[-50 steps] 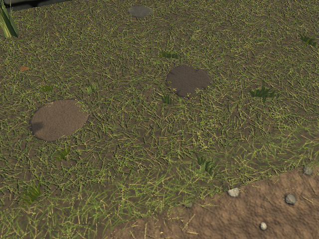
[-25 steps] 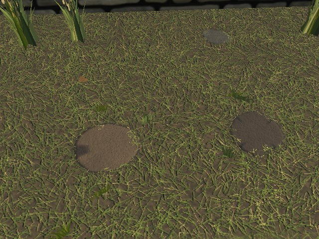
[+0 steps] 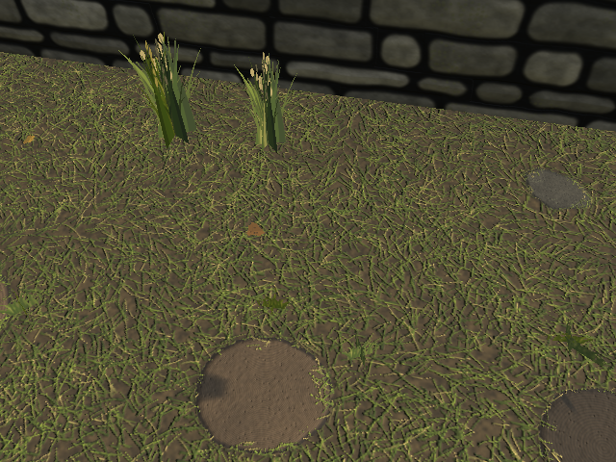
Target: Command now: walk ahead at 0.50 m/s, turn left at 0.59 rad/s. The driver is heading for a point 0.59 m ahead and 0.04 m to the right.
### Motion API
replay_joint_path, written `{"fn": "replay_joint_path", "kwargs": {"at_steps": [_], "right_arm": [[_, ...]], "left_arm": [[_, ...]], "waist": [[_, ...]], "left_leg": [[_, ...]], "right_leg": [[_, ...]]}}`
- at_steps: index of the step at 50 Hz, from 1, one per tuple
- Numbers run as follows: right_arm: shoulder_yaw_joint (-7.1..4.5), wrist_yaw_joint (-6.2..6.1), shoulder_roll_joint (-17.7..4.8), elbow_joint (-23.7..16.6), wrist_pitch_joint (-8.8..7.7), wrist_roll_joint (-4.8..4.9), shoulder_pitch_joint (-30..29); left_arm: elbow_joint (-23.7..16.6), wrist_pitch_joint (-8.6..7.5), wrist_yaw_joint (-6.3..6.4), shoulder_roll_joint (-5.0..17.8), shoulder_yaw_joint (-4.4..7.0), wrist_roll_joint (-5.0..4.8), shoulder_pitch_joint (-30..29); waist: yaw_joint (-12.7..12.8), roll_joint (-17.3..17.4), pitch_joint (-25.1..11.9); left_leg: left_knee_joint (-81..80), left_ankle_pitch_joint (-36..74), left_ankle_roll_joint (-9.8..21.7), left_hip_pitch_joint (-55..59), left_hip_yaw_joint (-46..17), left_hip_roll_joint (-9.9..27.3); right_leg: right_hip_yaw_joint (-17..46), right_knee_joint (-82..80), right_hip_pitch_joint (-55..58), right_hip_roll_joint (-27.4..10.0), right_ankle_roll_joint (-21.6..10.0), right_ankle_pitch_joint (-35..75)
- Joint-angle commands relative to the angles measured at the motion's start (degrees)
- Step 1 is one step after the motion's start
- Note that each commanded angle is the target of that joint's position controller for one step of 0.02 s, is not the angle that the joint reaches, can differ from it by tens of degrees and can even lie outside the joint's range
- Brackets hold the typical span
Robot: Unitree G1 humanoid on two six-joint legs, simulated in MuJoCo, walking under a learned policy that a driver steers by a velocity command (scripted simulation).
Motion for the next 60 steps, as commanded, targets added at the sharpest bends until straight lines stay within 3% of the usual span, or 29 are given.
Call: {"fn": "replay_joint_path", "kwargs": {"at_steps": [1,5,10,14,16,18,19,20,21,22,23,24,26,29,32,36,39,42,43,44,45,46,47,48,49,50,53,56,60], "right_arm": [[-1.72,0.45,-4.7,-5.8,-0.52,0.26,-2.8],[-0.54,0.54,-1.2,-6.9,-0.41,-0.38,-6.1],[0.65,2.07,0.2,-8.0,-1.89,-0.64,-14.1],[0.60,2.92,-0.7,-10.0,-2.40,-0.16,-19.4],[-0.09,3.05,-2.3,-9.9,-2.53,-0.43,-17.8],[-2.43,2.37,-6.2,-5.8,-2.44,-1.04,-4.5],[-3.83,1.37,-10.6,-3.9,-2.06,-1.59,5.9],[-4.09,1.14,-14.6,-3.7,-1.97,-1.96,6.7],[-2.90,1.16,-9.3,-3.9,-2.23,-1.70,6.8],[-2.12,1.17,-7.4,-3.4,-2.61,-1.49,3.7],[-1.59,1.30,-5.7,-3.1,-2.95,-1.40,0.2],[-1.18,1.53,-3.9,-3.0,-3.32,-1.63,-2.7],[-1.00,1.70,-2.1,-2.4,-4.48,-2.13,-5.5],[-1.54,1.29,-2.9,-0.3,-5.66,-2.45,-6.0],[-1.87,0.53,-3.8,1.4,-5.62,-2.64,-5.0],[-2.36,-0.22,-5.8,3.2,-5.03,-2.03,-2.9],[-2.48,-0.54,-6.5,5.5,-3.49,-1.23,-0.2],[-2.93,-1.19,-8.7,6.2,-2.11,-0.17,-1.0],[-2.94,-1.42,-9.0,6.2,-1.68,-0.03,-2.3],[-2.58,-1.50,-8.2,6.3,-1.62,-0.13,-2.0],[-1.18,-1.29,-4.7,4.8,-2.29,-2.48,1.0],[1.06,0.16,0.6,6.0,-2.88,-2.59,9.8],[-0.50,0.72,-5.4,8.4,-2.94,-0.47,6.0],[-0.75,0.65,-5.9,6.1,-2.62,1.12,-0.4],[-0.54,-0.14,-4.7,5.9,-2.12,0.39,-3.1],[-0.84,-0.99,-4.7,6.5,-1.16,-0.55,-3.7],[-0.66,-2.12,-2.3,8.4,1.24,-1.18,1.2],[-0.25,-2.69,-1.5,8.6,1.69,-1.59,-1.0],[-0.44,-2.27,-2.3,8.9,1.88,-1.53,-4.3]], "left_arm": [[-1.5,-0.51,0.49,6.0,1.80,0.12,2.7],[1.6,-1.06,0.10,8.0,2.50,-0.22,5.0],[4.3,-0.08,0.12,10.1,2.79,-1.39,6.3],[7.3,1.07,0.09,11.7,3.12,-2.31,10.3],[8.2,1.74,0.30,12.8,3.36,-2.67,10.0],[8.7,2.20,0.65,11.9,2.76,-2.78,9.7],[7.3,1.90,0.69,9.0,1.33,-1.24,9.5],[6.0,0.94,0.23,2.1,-0.83,-0.88,15.6],[7.0,0.15,-0.01,8.4,0.81,-2.40,11.8],[5.1,-0.17,-0.18,10.3,1.61,-3.68,7.2],[4.8,-0.15,0.07,9.6,1.53,-3.26,5.1],[5.0,0.24,0.24,9.0,1.76,-2.39,4.6],[6.3,1.94,0.33,7.0,1.76,-2.50,7.7],[5.7,3.53,0.61,4.9,1.63,-2.36,6.2],[4.5,3.42,0.16,4.3,1.54,-2.01,2.4],[1.9,3.01,-1.34,2.8,0.62,-1.65,-5.4],[-0.9,2.62,-2.30,2.0,0.22,-0.83,-10.0],[-1.3,2.30,-3.06,4.7,1.38,-0.42,-5.9],[0.3,2.18,-2.98,6.6,2.42,-0.34,-0.2],[1.8,2.11,-2.26,9.3,3.65,-0.24,5.5],[2.6,2.61,-0.94,14.9,4.71,0.79,10.6],[1.9,2.74,-0.57,15.1,3.63,1.20,8.1],[1.3,3.23,-0.90,10.8,2.79,0.52,9.4],[1.4,3.22,-1.05,9.6,2.31,-0.20,4.8],[1.5,3.18,-1.05,7.2,1.65,-0.81,0.8],[1.5,3.22,-0.90,5.5,1.08,-0.71,-2.2],[1.9,3.01,-0.87,5.9,1.32,1.12,-6.7],[3.4,2.98,-0.11,5.8,1.29,1.08,-7.1],[5.3,4.12,0.67,5.4,0.82,0.66,-7.2]], "waist": [[2.1,-9.4,-0.3],[2.2,-6.6,0.7],[4.3,-5.9,2.1],[5.1,-6.8,3.5],[2.9,-7.9,2.1],[-4.6,-7.1,-6.2],[-8.8,-1.2,-14.2],[-4.3,13.1,-21.7],[-7.2,6.7,-20.5],[-6.3,5.7,-11.7],[-4.3,3.0,-7.4],[-2.5,3.0,-4.4],[0.5,3.9,-3.0],[1.5,1.7,0.1],[0.7,0.8,1.7],[-2.3,-0.5,4.1],[-3.2,-0.9,5.5],[0.2,2.6,0.5],[3.6,2.5,-2.9],[6.7,0.5,-6.5],[6.5,-9.5,-14.5],[1.1,-16.5,-25.8],[5.9,-6.8,-29.5],[5.0,-7.1,-19.5],[3.5,-3.9,-12.3],[1.6,-3.9,-8.5],[-2.4,-7.7,-7.2],[-1.6,-8.5,-8.4],[-0.7,-8.6,-6.2]], "left_leg": [[0.2,5.1,-0.7,-15.0,-1.6,6.7],[-9.4,8.9,-1.5,-16.7,-1.4,6.5],[-27.3,20.8,-1.1,-12.4,3.3,5.9],[-34.4,18.6,0.8,-10.1,5.3,4.6],[-37.2,15.1,2.8,-5.3,6.7,2.9],[-40.7,18.2,5.8,16.3,8.6,0.1],[-38.4,20.4,9.1,34.5,-3.1,10.7],[-45.1,9.4,17.5,48.4,-30.2,24.7],[-48.9,3.7,16.4,45.2,-32.8,24.3],[-50.1,6.2,14.1,38.4,-23.4,22.4],[-51.7,10.4,12.6,31.2,-16.8,19.8],[-53.8,13.6,11.8,25.4,-12.1,17.8],[-57.9,17.5,11.2,18.7,-6.0,16.0],[-60.9,23.4,11.2,15.8,0.8,16.0],[-61.6,26.2,10.1,17.7,6.8,14.9],[-62.5,26.9,8.7,20.0,12.5,15.0],[-57.5,40.8,8.1,24.0,14.4,15.8],[-47.7,58.7,6.2,28.6,14.2,16.4],[-40.4,60.9,4.7,28.7,14.7,15.0],[-30.2,56.4,2.3,24.7,16.2,12.2],[-12.3,28.9,-0.9,9.6,16.2,8.0],[6.1,-19.9,-3.9,-5.5,8.1,-0.1],[8.2,-19.2,-3.5,-4.2,-1.0,1.6],[6.3,-16.0,-3.0,-9.0,0.6,4.0],[1.8,-12.3,-3.1,-10.1,1.9,5.8],[-2.1,-8.8,-3.5,-6.9,1.9,7.1],[-10.1,-2.7,-4.8,4.7,3.2,6.7],[-20.6,2.5,-4.8,7.6,3.0,6.9],[-30.8,8.7,-3.8,11.7,3.9,5.9]], "right_leg": [[16.3,-16.8,13.3,-15.3,-7.9,0.2],[10.5,-19.7,13.4,-15.9,-10.8,9.0],[2.7,-20.4,14.4,-14.1,-9.7,14.1],[2.5,-18.9,19.3,-16.6,-8.8,17.2],[1.6,-14.6,21.7,-17.2,-7.7,27.7],[-2.1,1.4,16.6,-13.5,-4.9,39.8],[-3.1,18.9,3.5,-10.6,-2.6,22.7],[0.0,38.1,-16.4,-0.2,0.5,-20.2],[8.4,44.6,-21.5,-2.0,0.0,-22.3],[7.6,45.0,-25.1,-4.3,-0.5,-17.5],[6.4,42.4,-23.7,-6.8,-0.4,-12.4],[6.4,39.7,-21.7,-8.2,0.0,-8.7],[7.0,38.0,-15.8,-9.6,0.8,-4.4],[8.0,34.6,-18.0,-9.5,2.0,0.3],[8.3,25.8,-20.7,-8.8,2.3,9.3],[3.6,13.8,-19.3,-7.8,1.2,16.6],[0.9,7.0,-18.0,-5.6,-0.2,13.8],[-1.6,4.5,-10.5,-1.4,-2.7,7.5],[-2.2,1.6,-3.5,0.4,-3.9,8.8],[-1.4,-3.1,7.1,1.0,-5.5,19.3],[11.4,3.5,26.7,-10.4,-10.1,49.3],[32.9,3.3,41.7,-25.7,-22.9,61.3],[30.1,0.1,37.6,-23.4,-22.0,54.7],[22.4,-2.1,30.5,-20.6,-19.2,47.5],[18.5,-4.7,21.9,-17.6,-16.4,40.0],[15.5,-7.5,13.5,-15.9,-14.9,34.5],[10.3,-12.4,0.2,-13.1,-14.2,28.4],[8.5,-13.2,-0.1,-12.3,-13.3,21.6],[10.0,-14.6,-1.1,-11.6,-10.9,-1.1]]}}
